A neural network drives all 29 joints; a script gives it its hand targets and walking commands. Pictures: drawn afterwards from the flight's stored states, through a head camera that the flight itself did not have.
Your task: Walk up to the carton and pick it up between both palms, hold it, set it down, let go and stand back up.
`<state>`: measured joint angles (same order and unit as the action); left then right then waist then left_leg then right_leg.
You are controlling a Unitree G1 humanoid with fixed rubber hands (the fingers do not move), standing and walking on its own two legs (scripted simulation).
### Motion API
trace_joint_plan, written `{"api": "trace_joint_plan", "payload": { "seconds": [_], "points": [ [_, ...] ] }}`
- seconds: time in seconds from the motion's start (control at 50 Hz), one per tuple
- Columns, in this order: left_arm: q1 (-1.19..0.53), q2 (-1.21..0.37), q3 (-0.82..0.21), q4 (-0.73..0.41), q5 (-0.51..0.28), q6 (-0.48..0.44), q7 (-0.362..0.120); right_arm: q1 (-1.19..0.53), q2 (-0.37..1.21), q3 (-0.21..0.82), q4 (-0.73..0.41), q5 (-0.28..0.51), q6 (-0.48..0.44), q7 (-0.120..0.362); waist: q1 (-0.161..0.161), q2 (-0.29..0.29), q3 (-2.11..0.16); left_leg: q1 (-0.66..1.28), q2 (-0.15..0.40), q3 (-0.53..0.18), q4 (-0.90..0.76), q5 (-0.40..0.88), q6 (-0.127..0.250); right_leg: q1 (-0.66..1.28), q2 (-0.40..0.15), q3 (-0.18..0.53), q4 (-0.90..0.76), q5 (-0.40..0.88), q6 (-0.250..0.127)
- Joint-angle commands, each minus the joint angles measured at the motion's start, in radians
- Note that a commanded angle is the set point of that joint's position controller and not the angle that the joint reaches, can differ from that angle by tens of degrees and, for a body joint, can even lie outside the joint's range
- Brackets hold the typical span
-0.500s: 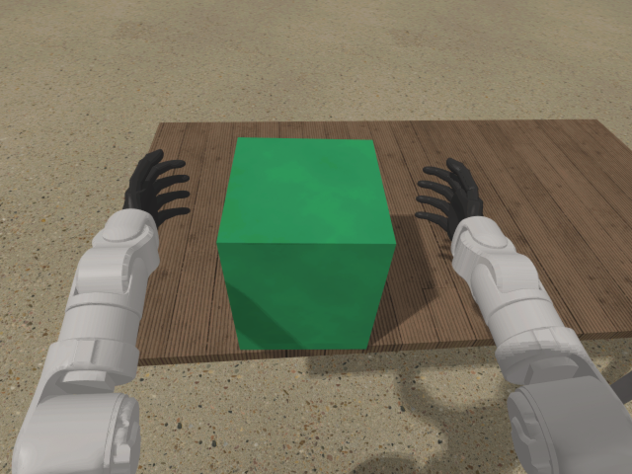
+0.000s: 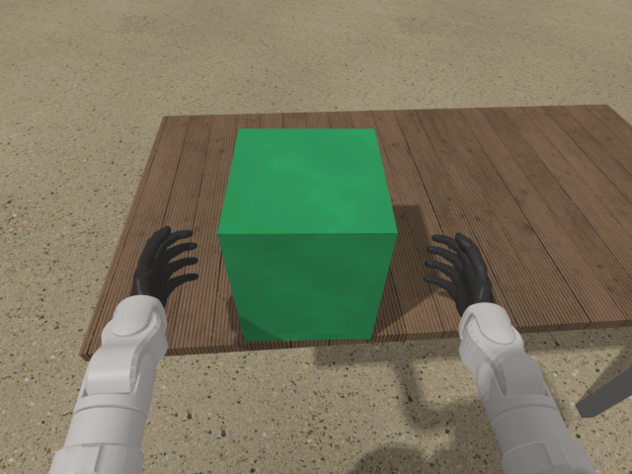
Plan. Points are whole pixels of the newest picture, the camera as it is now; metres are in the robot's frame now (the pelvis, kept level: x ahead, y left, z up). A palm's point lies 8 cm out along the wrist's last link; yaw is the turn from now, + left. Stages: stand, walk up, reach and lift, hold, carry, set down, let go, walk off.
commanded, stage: set down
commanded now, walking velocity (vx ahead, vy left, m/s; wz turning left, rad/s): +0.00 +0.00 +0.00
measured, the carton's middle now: (307, 238) +0.45 +0.05 +0.03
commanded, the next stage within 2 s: let go in 1.74 s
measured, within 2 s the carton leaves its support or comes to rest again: neither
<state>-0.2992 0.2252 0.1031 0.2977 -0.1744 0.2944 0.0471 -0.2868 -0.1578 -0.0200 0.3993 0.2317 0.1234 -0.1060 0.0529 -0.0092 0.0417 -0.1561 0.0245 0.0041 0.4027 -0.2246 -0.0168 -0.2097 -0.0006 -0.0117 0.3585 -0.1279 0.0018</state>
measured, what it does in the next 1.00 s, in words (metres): stands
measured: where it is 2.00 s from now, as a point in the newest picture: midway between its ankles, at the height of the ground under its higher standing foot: outside the picture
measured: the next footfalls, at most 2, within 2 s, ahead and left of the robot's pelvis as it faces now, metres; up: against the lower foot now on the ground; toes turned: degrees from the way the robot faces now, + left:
none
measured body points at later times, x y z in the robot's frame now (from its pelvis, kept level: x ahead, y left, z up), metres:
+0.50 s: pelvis +0.01 +0.00 +0.00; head +0.02 +0.02 +0.45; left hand +0.27 +0.23 +0.00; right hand +0.29 -0.18 +0.00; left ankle +0.00 +0.13 -0.74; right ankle +0.04 -0.12 -0.74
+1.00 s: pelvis +0.02 +0.01 +0.00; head +0.01 +0.03 +0.45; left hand +0.23 +0.23 -0.04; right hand +0.23 -0.19 -0.03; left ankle +0.00 +0.13 -0.74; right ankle +0.04 -0.12 -0.74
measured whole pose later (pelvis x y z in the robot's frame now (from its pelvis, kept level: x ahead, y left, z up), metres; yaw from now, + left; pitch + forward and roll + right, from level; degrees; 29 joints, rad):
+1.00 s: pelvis +0.02 +0.01 +0.00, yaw -1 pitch -4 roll -1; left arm 0.17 0.18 -0.03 0.35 -0.12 0.00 0.09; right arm 0.18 -0.13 -0.02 0.48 0.12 -0.17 0.00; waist 0.06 -0.02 0.06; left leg -0.05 0.02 0.03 0.38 -0.25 0.00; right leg -0.12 -0.01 0.01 0.35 -0.16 0.02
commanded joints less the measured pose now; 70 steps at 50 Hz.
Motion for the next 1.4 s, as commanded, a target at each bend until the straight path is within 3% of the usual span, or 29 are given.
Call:
{"api": "trace_joint_plan", "payload": {
  "seconds": [0.0,0.02,0.04,0.06,0.08,0.1,0.32,0.38,0.4,0.42,0.44,0.46,0.48,0.54,0.56,0.58,0.6,0.62,0.68,0.7,0.86,0.88,0.92,1.02,1.06,1.08,1.16,1.22,1.38],
  "points": [
    [-0.474,0.182,0.04,-0.231,-0.016,-0.067,-0.009,-0.476,-0.149,-0.058,-0.301,-0.019,-0.076,0.006,0.003,0.028,-0.463,-0.123,-0.056,0.066,-0.074,0.182,-0.008,0.289,0.033,0.027,0.007,0.056,0.009],
    [-0.101,0.09,0.044,-0.169,0.027,-0.068,-0.006,-0.122,-0.07,0.009,-0.201,-0.002,-0.074,0.012,0.02,-0.009,-0.298,-0.071,-0.046,0.044,-0.085,0.21,0.002,0.349,0.036,0.028,0.002,0.095,0.006],
    [-0.472,0.165,0.038,-0.202,-0.013,-0.058,-0.007,-0.461,-0.149,-0.059,-0.26,-0.027,-0.064,0.004,-0.011,0.015,-0.399,-0.128,-0.047,0.06,-0.101,0.105,0.002,0.274,0.031,0.027,-0.008,-0.011,0.004],
    [-0.034,0.065,0.035,-0.181,0.011,-0.08,0.002,-0.054,-0.068,0.003,-0.197,-0.005,-0.084,0.017,0.026,-0.014,-0.277,-0.065,-0.037,0.041,-0.099,0.185,0.004,0.327,0.039,0.025,0.0,0.062,-0.001],
    [-0.361,0.133,0.021,-0.226,-0.025,-0.095,-0.003,-0.345,-0.118,-0.045,-0.291,-0.017,-0.096,0.009,-0.004,0.006,-0.371,-0.117,-0.045,0.059,-0.094,0.153,0.0,0.263,0.03,0.028,-0.01,0.026,0.001],
    [-0.035,0.056,0.015,-0.17,0.01,-0.106,-0.005,-0.041,-0.053,0.013,-0.191,-0.002,-0.104,0.016,0.013,-0.018,-0.289,-0.049,-0.042,0.045,-0.089,0.216,0.002,0.327,0.039,0.032,-0.005,0.099,-0.004],
    [0.151,0.04,-0.002,-0.129,0.07,-0.289,-0.019,0.159,-0.054,0.033,-0.149,-0.029,-0.268,0.036,0.007,0.039,-0.238,0.022,-0.053,0.047,-0.066,0.35,-0.04,0.322,0.037,0.034,-0.036,0.195,-0.012],
    [-0.245,0.114,-0.041,-0.142,0.003,-0.313,0.0,-0.199,-0.104,-0.027,-0.209,-0.059,-0.264,0.046,-0.011,0.038,-0.308,-0.145,-0.048,0.057,-0.083,0.119,-0.02,0.255,0.021,0.053,-0.014,-0.034,-0.015],
    [0.353,-0.002,-0.031,-0.155,0.047,-0.359,0.013,0.363,0.005,0.067,-0.161,-0.022,-0.309,0.055,0.039,0.005,-0.213,-0.032,-0.04,0.035,-0.077,0.273,-0.02,0.371,0.022,0.06,-0.001,0.15,-0.009],
    [-0.283,0.132,-0.045,-0.247,-0.008,-0.364,0.01,-0.224,-0.131,-0.029,-0.325,-0.041,-0.316,0.044,-0.028,0.033,-0.393,-0.162,-0.05,0.058,-0.072,0.164,-0.024,0.3,0.017,0.061,0.005,0.071,-0.007],
    [0.311,0.023,-0.053,-0.129,0.035,-0.396,0.021,0.328,-0.021,0.044,-0.14,-0.03,-0.336,0.058,0.023,0.026,-0.244,-0.055,-0.039,0.038,-0.063,0.281,-0.029,0.361,0.026,0.054,0.017,0.185,-0.012],
    [-0.307,0.149,-0.05,-0.273,-0.019,-0.394,0.027,-0.25,-0.136,-0.037,-0.312,-0.031,-0.329,0.054,-0.022,0.069,-0.424,-0.154,-0.051,0.056,-0.062,0.187,-0.029,0.296,0.017,0.054,0.016,0.071,-0.011],
    [0.146,0.054,-0.085,-0.129,0.007,-0.404,0.039,0.166,-0.063,0.008,-0.127,-0.038,-0.328,0.07,0.0,0.057,-0.263,-0.079,-0.04,0.046,-0.06,0.202,-0.033,0.288,0.029,0.038,0.021,0.079,-0.02],
    [0.273,-0.015,-0.072,0.001,0.065,-0.372,0.015,0.281,-0.049,0.04,0.022,-0.046,-0.325,0.072,-0.015,0.051,-0.154,-0.041,-0.03,0.026,-0.078,0.249,-0.041,0.289,0.029,0.05,-0.023,0.104,-0.028],
    [0.051,0.079,-0.046,-0.191,0.018,-0.384,0.014,0.084,-0.08,-0.007,-0.187,-0.025,-0.34,0.059,-0.014,0.042,-0.304,-0.03,-0.041,0.035,-0.074,0.259,-0.032,0.301,0.025,0.051,-0.014,0.117,-0.009],
    [0.338,-0.013,-0.082,0.025,0.075,-0.34,-0.002,0.312,-0.07,0.044,0.054,-0.055,-0.324,0.06,-0.03,0.053,-0.114,0.012,-0.034,0.029,-0.077,0.282,-0.049,0.282,0.033,0.04,-0.037,0.123,-0.03],
    [0.074,0.06,-0.043,-0.217,0.022,-0.355,0.005,0.077,-0.092,-0.004,-0.197,-0.018,-0.344,0.054,-0.003,0.054,-0.283,0.013,-0.043,0.036,-0.083,0.291,-0.043,0.271,0.033,0.04,-0.039,0.1,-0.022],
    [0.232,0.012,-0.081,-0.071,0.04,-0.33,0.005,0.199,-0.087,0.033,-0.048,-0.04,-0.329,0.062,-0.007,0.03,-0.136,0.005,-0.04,0.034,-0.078,0.277,-0.045,0.252,0.042,0.03,-0.042,0.073,-0.03],
    [0.225,0.037,-0.055,-0.234,0.021,-0.343,0.022,0.197,-0.085,0.013,-0.236,-0.023,-0.359,0.069,0.027,0.0,-0.213,0.007,-0.039,0.046,-0.09,0.293,-0.042,0.279,0.047,0.029,-0.042,0.089,-0.024],
    [0.295,0.01,-0.072,-0.035,0.076,-0.312,0.009,0.245,-0.084,0.025,-0.053,-0.062,-0.332,0.07,0.003,-0.004,-0.09,-0.002,-0.041,0.045,-0.094,0.256,-0.038,0.248,0.04,0.037,-0.057,0.07,-0.024],
    [0.336,0.006,-0.096,-0.082,0.084,-0.324,0.026,0.345,-0.063,-0.009,-0.038,-0.113,-0.329,0.094,-0.017,0.02,-0.051,-0.009,-0.033,0.051,-0.132,0.131,-0.034,0.231,0.026,0.029,-0.076,-0.032,-0.021],
    [0.165,0.057,-0.077,-0.287,0.032,-0.358,0.044,0.207,-0.077,-0.046,-0.258,-0.091,-0.352,0.094,0.005,0.026,-0.188,-0.037,-0.027,0.057,-0.136,0.1,-0.028,0.253,0.022,0.03,-0.051,-0.046,-0.011],
    [0.269,0.014,-0.104,-0.098,0.078,-0.341,0.048,0.302,-0.078,-0.033,-0.054,-0.122,-0.341,0.109,-0.012,0.068,-0.084,-0.041,-0.025,0.056,-0.122,0.115,-0.038,0.207,0.027,0.028,-0.048,-0.055,-0.026],
    [0.276,0.054,-0.087,-0.168,0.061,-0.35,0.052,0.306,-0.071,-0.044,-0.119,-0.115,-0.353,0.113,-0.009,0.024,-0.159,-0.007,-0.029,0.064,-0.102,0.165,-0.028,0.239,0.029,0.032,-0.036,0.016,-0.018],
    [0.375,0.014,-0.094,-0.002,0.101,-0.315,0.026,0.36,-0.086,-0.015,-0.002,-0.137,-0.34,0.113,-0.018,0.019,-0.091,0.028,-0.029,0.058,-0.094,0.201,-0.03,0.222,0.027,0.029,-0.047,0.05,-0.021],
    [0.309,0.051,-0.072,-0.171,0.055,-0.334,0.029,0.318,-0.073,-0.008,-0.158,-0.1,-0.353,0.108,0.011,-0.005,-0.183,0.018,-0.038,0.06,-0.093,0.215,-0.025,0.265,0.023,0.041,-0.047,0.084,-0.009],
    [0.449,-0.012,-0.082,0.077,0.152,-0.261,-0.001,0.422,-0.106,0.002,0.125,-0.144,-0.327,0.11,-0.021,0.046,-0.02,0.05,-0.033,0.063,-0.096,0.254,-0.042,0.219,0.036,0.022,-0.07,0.06,-0.032],
    [0.334,0.042,-0.053,-0.171,0.086,-0.278,0.009,0.34,-0.128,-0.039,-0.129,-0.125,-0.362,0.102,0.001,0.009,-0.132,0.022,-0.031,0.067,-0.099,0.261,-0.042,0.281,0.034,0.018,-0.059,0.091,-0.014],
    [0.395,0.04,-0.079,0.017,0.13,-0.294,-0.001,0.427,-0.089,-0.036,0.081,-0.188,-0.359,0.11,-0.029,0.018,-0.036,0.02,-0.035,0.084,-0.1,0.154,-0.029,0.217,0.023,0.027,-0.052,0.054,-0.016]
  ]
}}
